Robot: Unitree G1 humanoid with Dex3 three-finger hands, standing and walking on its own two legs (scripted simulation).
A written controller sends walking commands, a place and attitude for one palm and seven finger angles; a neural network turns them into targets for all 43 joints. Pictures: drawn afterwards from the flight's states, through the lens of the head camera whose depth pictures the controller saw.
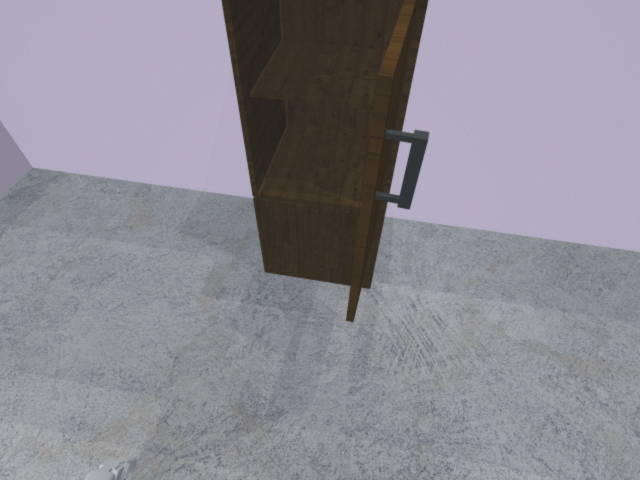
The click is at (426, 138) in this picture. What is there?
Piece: cupboard door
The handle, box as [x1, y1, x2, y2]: [375, 129, 428, 209]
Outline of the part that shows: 387,129 385,138 407,141 412,143 400,195 399,196 376,191 375,198 396,202 398,204 397,206 409,209 427,142 428,132 415,130 413,133 408,133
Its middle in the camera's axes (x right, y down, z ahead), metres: +0.12 -0.11 +0.61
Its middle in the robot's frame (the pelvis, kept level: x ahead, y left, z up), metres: +0.55 -0.09 +0.09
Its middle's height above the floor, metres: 0.86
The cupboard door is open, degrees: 85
